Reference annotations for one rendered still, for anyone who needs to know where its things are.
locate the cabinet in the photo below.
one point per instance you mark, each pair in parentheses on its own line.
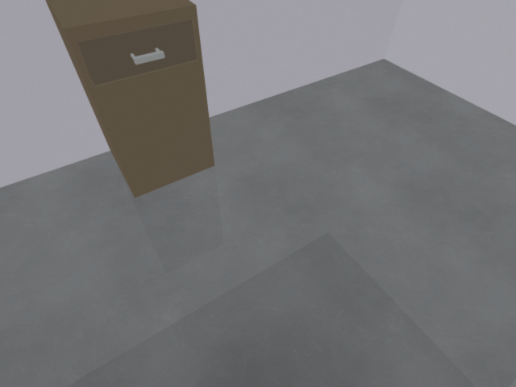
(157,123)

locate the handle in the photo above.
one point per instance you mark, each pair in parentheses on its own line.
(148,57)

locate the drawer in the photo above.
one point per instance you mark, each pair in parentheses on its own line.
(108,58)

